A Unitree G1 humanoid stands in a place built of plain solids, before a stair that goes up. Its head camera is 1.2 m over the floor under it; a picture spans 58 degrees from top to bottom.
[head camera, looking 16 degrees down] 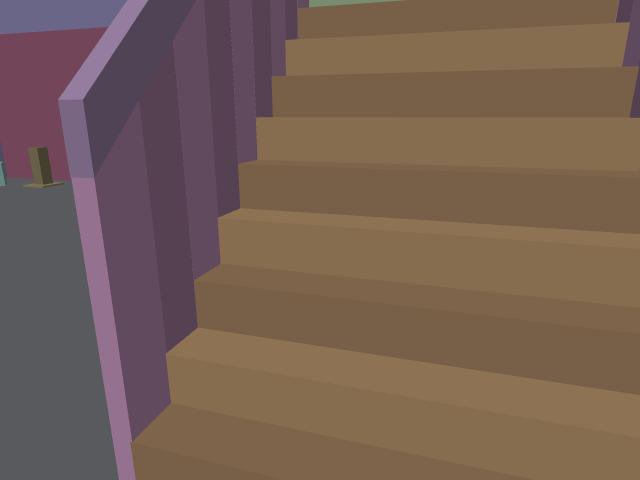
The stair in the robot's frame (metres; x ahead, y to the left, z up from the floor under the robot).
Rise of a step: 0.20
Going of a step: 0.21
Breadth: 1.60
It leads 17 degrees to the right of straight ahead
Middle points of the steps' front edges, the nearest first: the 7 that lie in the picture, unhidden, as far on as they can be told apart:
1.12 -0.23 0.40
1.31 -0.29 0.60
1.51 -0.34 0.80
1.71 -0.40 1.00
1.91 -0.46 1.19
2.10 -0.52 1.39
2.30 -0.58 1.59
